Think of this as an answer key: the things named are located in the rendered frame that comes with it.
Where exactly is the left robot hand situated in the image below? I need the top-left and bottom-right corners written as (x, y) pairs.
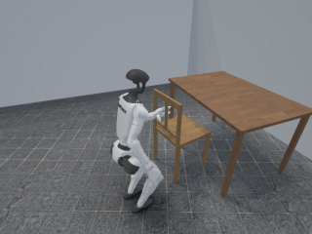
top-left (154, 106), bottom-right (171, 122)

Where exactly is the right robot foot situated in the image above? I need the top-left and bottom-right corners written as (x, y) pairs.
top-left (132, 198), bottom-right (154, 214)

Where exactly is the right robot forearm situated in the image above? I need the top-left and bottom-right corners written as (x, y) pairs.
top-left (131, 140), bottom-right (155, 173)

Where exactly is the left robot forearm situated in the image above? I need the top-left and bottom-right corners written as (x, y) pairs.
top-left (145, 112), bottom-right (156, 122)

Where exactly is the right robot hand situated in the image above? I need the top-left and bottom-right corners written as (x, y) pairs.
top-left (147, 168), bottom-right (164, 187)

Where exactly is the humanoid robot head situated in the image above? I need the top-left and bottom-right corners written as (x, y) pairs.
top-left (122, 69), bottom-right (149, 103)

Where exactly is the table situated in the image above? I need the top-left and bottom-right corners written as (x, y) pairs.
top-left (169, 71), bottom-right (312, 198)

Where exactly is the robot right upper arm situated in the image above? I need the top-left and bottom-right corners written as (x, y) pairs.
top-left (127, 104), bottom-right (148, 149)

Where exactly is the chair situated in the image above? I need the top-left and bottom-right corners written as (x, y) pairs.
top-left (153, 89), bottom-right (212, 183)

